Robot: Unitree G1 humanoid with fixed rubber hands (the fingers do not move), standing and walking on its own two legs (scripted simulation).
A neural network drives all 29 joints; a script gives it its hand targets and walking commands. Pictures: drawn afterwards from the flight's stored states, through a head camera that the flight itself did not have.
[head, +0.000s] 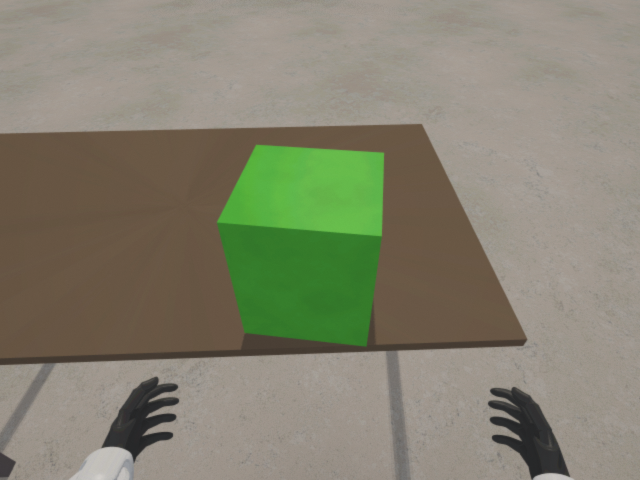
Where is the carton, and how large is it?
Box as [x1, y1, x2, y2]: [217, 145, 383, 346]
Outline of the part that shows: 256,145 217,221 244,331 250,333 366,346 381,238 383,153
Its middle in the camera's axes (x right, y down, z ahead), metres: -0.02 +0.00 +0.64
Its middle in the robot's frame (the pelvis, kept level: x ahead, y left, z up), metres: +0.48 +0.05 +0.03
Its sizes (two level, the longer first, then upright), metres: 0.210 0.200 0.250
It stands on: a table, 0.69 m high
